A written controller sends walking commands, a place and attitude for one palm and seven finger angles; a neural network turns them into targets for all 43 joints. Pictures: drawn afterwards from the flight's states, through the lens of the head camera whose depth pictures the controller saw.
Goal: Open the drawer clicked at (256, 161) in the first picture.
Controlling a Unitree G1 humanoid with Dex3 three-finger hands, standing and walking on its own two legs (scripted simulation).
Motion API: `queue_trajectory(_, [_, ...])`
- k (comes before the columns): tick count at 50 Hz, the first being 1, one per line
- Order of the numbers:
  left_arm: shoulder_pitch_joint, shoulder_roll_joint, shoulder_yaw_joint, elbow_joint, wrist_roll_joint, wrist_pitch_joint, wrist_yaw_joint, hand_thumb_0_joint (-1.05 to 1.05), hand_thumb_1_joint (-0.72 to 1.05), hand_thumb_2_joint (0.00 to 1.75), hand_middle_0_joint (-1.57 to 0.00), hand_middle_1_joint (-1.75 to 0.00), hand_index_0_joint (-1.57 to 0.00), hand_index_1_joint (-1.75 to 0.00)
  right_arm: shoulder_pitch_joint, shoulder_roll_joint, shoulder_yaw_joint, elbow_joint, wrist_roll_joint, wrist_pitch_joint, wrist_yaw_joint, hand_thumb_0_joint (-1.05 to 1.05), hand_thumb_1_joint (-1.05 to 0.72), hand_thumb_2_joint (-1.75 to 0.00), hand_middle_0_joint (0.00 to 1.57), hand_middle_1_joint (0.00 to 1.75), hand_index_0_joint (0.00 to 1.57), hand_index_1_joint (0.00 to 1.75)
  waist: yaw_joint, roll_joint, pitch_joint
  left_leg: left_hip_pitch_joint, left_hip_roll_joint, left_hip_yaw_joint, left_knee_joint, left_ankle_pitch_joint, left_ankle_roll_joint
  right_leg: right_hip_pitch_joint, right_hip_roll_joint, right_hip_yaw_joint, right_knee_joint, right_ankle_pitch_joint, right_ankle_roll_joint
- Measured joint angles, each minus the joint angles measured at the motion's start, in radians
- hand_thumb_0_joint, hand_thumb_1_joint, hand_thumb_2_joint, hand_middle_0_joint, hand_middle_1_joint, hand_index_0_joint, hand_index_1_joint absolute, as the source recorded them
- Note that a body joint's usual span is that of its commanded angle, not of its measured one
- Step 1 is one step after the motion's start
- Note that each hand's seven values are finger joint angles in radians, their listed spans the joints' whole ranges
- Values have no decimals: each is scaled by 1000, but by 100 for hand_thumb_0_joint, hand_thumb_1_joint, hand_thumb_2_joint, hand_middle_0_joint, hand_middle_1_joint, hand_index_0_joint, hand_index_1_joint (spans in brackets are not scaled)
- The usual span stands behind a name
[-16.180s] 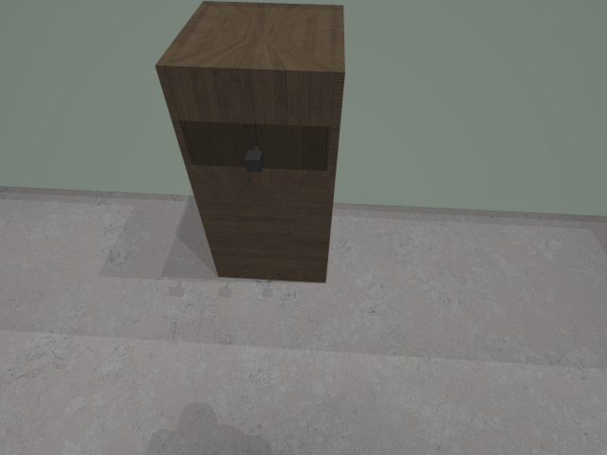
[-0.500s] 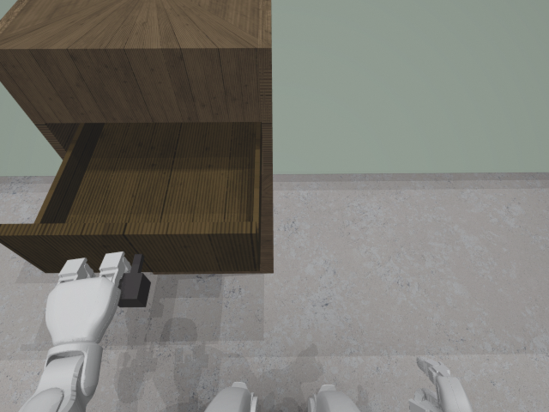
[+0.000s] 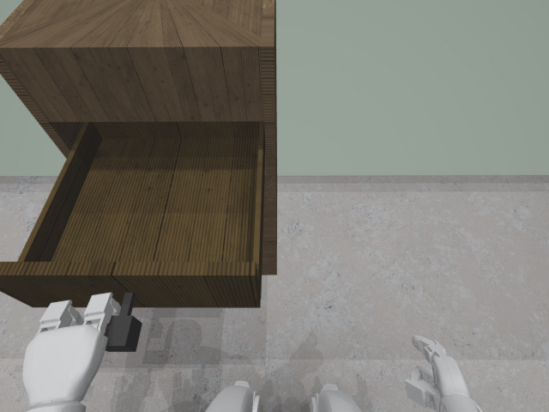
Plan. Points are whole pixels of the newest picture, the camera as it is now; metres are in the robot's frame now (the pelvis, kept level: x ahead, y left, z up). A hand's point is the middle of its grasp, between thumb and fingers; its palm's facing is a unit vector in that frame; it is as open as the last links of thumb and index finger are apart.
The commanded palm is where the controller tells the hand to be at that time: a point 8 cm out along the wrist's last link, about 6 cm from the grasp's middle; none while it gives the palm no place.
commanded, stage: pull the drawer open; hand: left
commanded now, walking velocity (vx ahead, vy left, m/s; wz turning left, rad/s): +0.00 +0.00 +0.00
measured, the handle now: (123, 319) +0.24 +0.25 -0.03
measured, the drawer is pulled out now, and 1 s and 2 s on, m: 0.30 0.30 0.30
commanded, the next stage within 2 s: open the thumb to release the handle in 0.22 s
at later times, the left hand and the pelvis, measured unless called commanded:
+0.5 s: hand (73, 352) +0.19 +0.31 -0.04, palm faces +0.00 +0.03 -1.00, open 5.8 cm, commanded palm +0.17 +0.29 +0.01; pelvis +0.00 +0.00 -0.01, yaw +1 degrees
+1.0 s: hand (86, 368) +0.18 +0.28 -0.04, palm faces -0.02 -0.05 -1.00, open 13.6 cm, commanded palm +0.17 +0.27 +0.01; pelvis -0.01 +0.00 -0.01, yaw +1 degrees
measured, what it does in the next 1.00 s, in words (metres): stands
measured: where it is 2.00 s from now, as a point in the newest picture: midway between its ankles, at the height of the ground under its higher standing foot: outside the picture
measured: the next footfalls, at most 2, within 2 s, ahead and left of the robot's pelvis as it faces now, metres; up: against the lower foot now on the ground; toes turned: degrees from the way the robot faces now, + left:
none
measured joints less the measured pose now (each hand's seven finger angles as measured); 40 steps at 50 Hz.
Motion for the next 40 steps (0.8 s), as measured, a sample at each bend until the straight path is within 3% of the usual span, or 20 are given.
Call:
queue_trajectory(16, [64, 16, 26, -62, -19, -20, -29, 1, 88, 90, -41, -135, -32, -121, -22, 13, 14, -32, -4, 2, 7, 1, -91, -90, 20, 30, 20, 30, -7, -4, -4, -15, 5, 6, 25, -16, -2, -20, 5, 4, 29, -14, -3])
queue_trajectory(22, [-24, 35, 58, -10, -1, -35, 14, 0, 81, 87, -41, -134, -36, -127, -20, -7, -1, -5, -11, -5, -8, 1, -91, -90, 20, 30, 20, 30, 9, 0, -2, -67, -4, -10, 65, -24, -3, -63, -3, -14, 61, -27, -2])
queue_trajectory(30, [-27, 18, 19, -24, -49, 34, -41, 1, 45, 71, -38, -131, -38, -129, 2, -5, 1, 5, 3, 3, -21, 1, -91, -90, 20, 30, 20, 30, 10, 14, 8, -40, -7, -10, 37, -12, 2, -34, -7, -12, 32, -14, 3])
queue_trajectory(35, [-11, 26, 0, -27, -30, -3, -53, 1, 14, 58, -36, -127, -36, -127, 19, 2, 16, -4, 0, -2, -27, 1, -91, -90, 20, 30, 20, 30, 2, 4, 5, -20, -7, -7, 12, 1, 2, -15, -7, -8, 10, -2, 3])
queue_trajectory(40, [-16, 37, 24, -17, -7, -30, -17, 1, -18, 44, -34, -124, -35, -124, 11, -2, 8, -7, -6, -1, -18, 1, -90, -90, 21, 30, 20, 30, 2, 5, 3, -41, -5, -12, 35, -3, 0, -33, -5, -14, 27, -4, 1])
